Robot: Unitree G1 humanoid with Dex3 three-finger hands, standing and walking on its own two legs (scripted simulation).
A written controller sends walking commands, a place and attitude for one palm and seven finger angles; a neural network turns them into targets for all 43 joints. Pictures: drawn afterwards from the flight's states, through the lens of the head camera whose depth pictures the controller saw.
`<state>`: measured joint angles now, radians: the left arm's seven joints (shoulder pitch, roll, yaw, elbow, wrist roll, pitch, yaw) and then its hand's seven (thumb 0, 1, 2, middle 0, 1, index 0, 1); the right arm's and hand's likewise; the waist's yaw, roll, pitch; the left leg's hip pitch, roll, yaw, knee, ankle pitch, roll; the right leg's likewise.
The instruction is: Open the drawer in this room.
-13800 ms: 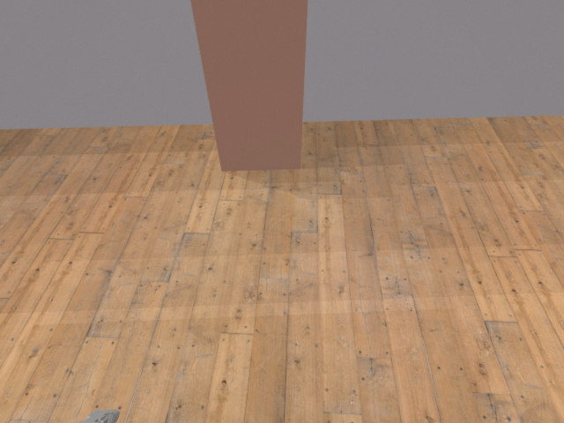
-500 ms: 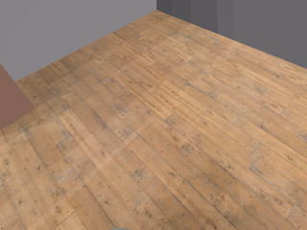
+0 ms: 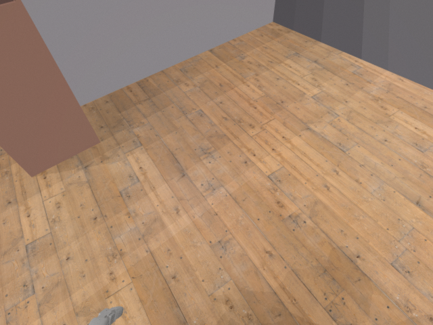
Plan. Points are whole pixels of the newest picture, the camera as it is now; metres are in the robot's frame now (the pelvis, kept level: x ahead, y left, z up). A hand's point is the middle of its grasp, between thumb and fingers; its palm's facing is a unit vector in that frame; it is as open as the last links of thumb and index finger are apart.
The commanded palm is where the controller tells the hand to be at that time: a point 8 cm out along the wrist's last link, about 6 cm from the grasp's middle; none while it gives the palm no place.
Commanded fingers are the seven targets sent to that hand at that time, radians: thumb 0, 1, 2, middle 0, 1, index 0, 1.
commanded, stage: turn or walk to find it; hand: left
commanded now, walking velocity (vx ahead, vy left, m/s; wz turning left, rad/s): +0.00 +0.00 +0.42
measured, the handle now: out of the picture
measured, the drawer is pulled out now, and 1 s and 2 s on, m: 0.00 0.00 0.00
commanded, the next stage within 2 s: stand and wait in 0.92 s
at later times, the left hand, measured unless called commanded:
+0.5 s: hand out of the picture -0.05 +0.24 -0.18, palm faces +0.27 -0.93 -0.25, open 7.4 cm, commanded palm none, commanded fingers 0.00 0.90 0.90 -0.20 -0.30 -0.20 -0.30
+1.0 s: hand out of the picture -0.04 +0.19 -0.14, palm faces +0.43 -0.87 -0.26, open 7.4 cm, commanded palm none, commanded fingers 0.00 0.90 0.90 -0.20 -0.30 -0.20 -0.30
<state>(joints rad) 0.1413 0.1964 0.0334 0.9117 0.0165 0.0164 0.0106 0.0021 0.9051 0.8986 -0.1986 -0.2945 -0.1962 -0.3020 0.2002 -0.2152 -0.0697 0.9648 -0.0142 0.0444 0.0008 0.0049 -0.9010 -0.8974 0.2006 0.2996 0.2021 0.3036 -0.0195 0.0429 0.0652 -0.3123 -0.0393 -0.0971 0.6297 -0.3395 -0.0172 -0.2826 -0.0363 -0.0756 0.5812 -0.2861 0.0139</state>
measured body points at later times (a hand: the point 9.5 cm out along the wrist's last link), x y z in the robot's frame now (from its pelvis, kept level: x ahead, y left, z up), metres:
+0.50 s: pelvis -0.03 +0.03 +0.00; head +0.00 +0.06 +0.45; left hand -0.07 +0.29 -0.16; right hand +0.11 -0.20 -0.13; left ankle -0.06 +0.13 -0.73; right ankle +0.00 -0.11 -0.69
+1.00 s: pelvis -0.04 -0.01 +0.01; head +0.00 -0.03 +0.46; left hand -0.06 +0.24 -0.12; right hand +0.11 -0.23 -0.15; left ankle -0.12 +0.11 -0.64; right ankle +0.02 -0.10 -0.73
